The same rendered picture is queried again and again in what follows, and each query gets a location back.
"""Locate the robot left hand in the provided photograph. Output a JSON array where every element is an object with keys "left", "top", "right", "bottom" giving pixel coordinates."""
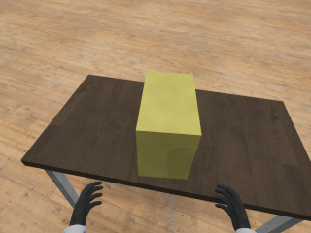
[{"left": 69, "top": 181, "right": 104, "bottom": 226}]

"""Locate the table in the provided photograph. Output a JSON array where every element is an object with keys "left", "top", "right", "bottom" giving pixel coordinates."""
[{"left": 20, "top": 74, "right": 311, "bottom": 233}]

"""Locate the robot right hand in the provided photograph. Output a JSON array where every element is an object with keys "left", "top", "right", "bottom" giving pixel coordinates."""
[{"left": 215, "top": 184, "right": 251, "bottom": 231}]

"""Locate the carton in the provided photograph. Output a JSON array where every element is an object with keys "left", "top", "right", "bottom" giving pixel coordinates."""
[{"left": 135, "top": 71, "right": 202, "bottom": 180}]

